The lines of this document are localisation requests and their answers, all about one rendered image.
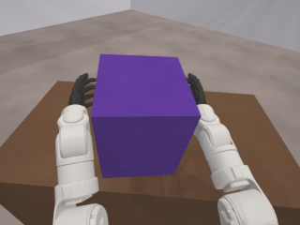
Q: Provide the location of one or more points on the robot right hand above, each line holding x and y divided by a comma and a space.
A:
196, 89

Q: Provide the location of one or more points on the carton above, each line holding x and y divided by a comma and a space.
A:
143, 115

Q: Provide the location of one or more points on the left robot upper arm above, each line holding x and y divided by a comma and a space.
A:
89, 214

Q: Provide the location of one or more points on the right robot forearm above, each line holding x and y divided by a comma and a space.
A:
228, 170

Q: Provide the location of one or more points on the left robot forearm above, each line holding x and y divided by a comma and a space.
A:
74, 159

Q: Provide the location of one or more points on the robot left hand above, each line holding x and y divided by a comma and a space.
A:
77, 96

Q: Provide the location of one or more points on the right robot upper arm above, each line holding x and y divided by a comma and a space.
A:
248, 207

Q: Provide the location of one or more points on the pedestal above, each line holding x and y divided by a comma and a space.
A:
28, 170

